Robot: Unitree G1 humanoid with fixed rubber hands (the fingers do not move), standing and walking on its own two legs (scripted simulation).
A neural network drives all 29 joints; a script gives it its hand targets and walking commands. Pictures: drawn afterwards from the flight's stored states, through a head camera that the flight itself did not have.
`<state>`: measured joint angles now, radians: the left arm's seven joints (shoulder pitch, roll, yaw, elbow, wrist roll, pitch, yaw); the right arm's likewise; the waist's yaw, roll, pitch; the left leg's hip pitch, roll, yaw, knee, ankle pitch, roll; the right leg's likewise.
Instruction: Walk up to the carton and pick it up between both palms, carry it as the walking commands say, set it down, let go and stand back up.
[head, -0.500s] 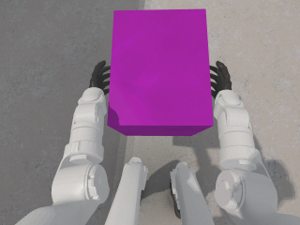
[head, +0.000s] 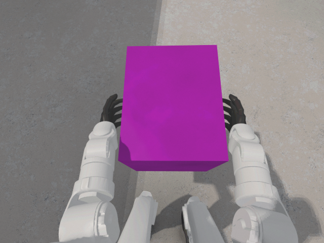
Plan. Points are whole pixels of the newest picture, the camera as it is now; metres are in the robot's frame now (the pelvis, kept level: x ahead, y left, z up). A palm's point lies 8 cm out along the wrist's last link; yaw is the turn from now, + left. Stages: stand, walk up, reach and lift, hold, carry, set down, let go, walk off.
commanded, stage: reach and lift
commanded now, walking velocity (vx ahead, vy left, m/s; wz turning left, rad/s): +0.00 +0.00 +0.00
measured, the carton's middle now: (171, 116) +0.45 +0.01 -0.12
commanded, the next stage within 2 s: none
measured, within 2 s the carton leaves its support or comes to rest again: neither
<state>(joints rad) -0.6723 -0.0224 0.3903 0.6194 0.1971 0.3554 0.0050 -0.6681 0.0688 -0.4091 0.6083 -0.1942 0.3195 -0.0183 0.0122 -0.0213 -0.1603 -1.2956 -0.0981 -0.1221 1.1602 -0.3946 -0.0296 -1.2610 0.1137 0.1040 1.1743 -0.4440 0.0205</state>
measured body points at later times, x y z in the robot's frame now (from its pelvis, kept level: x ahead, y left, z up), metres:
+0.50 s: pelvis +0.02 +0.00 +0.06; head +0.14 +0.01 +0.50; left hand +0.38 +0.18 +0.01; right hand +0.39 -0.15 +0.02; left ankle +0.07 +0.12 -0.63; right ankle +0.05 -0.12 -0.63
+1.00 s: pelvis +0.03 +0.00 +0.10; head +0.08 +0.01 +0.55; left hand +0.36 +0.17 +0.08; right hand +0.37 -0.15 +0.09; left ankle +0.07 +0.12 -0.63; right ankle +0.05 -0.12 -0.63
